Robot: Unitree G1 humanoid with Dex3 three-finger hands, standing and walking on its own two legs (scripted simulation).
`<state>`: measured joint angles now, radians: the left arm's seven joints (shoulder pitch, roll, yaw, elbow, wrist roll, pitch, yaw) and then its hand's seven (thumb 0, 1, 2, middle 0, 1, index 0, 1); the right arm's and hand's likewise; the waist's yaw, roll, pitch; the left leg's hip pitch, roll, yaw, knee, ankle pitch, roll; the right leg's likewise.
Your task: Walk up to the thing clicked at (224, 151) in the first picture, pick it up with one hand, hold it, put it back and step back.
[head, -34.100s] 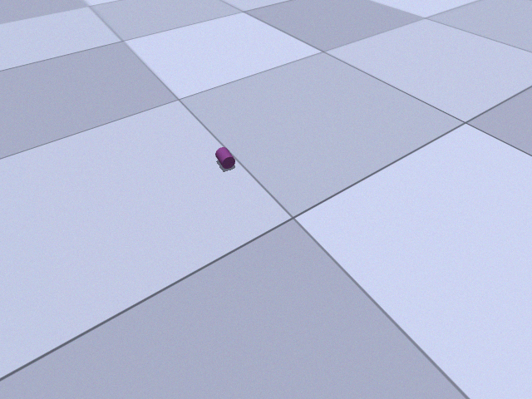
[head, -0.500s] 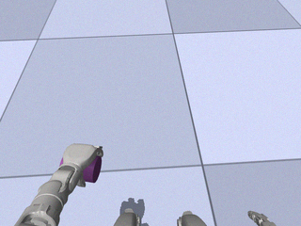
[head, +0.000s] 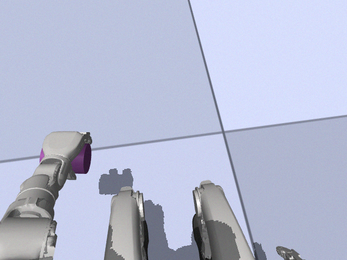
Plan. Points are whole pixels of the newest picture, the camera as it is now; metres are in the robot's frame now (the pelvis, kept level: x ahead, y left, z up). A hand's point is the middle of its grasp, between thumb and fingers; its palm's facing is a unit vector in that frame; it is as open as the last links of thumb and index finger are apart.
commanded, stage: crouch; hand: left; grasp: from above
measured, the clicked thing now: (67, 157) +0.40 +0.27 -0.17
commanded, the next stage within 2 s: lower in 0.88 s
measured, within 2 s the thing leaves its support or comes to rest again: neither
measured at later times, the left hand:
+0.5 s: hand (84, 158) +0.42 +0.26 -0.27, palm faces -0.45 +0.00 -0.89, open 10.8 cm
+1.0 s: hand (89, 162) +0.42 +0.26 -0.33, palm faces -0.46 +0.00 -0.89, open 10.8 cm
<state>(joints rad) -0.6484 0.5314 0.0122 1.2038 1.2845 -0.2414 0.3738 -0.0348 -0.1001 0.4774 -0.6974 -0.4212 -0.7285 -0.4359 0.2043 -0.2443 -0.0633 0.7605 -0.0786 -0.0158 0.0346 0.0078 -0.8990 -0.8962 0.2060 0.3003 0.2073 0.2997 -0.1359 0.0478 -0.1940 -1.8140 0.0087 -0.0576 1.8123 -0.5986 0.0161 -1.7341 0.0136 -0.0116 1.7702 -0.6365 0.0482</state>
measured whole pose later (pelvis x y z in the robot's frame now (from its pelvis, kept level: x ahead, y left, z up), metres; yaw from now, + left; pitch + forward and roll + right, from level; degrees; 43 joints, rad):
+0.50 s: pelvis +0.00 -0.01 -0.09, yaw -3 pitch +37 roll -7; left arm -0.73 0.63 0.11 1.23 1.32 -0.29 0.42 -0.04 -0.14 0.54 -0.71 -0.42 -0.74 -0.44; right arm 0.14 -0.26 -0.05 0.75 -0.13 -0.04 0.12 0.00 -0.92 -0.91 0.20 0.30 0.21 0.30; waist -0.15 0.01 -0.13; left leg -2.11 0.02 -0.11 2.14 -0.68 0.00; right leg -2.02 0.04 -0.05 2.08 -0.71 0.04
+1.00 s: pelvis -0.01 -0.01 -0.15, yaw -4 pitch +35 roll -7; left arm -0.78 0.69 0.14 1.33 1.35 -0.34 0.45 -0.04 -0.12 0.55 -0.66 -0.49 -0.69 -0.50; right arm 0.12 -0.26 -0.03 0.79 -0.15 -0.04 0.13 0.00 -0.92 -0.90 0.21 0.30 0.21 0.30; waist -0.17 -0.01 -0.09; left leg -2.26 0.02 -0.13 2.31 -0.67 -0.01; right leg -2.18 0.05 -0.06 2.26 -0.70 0.04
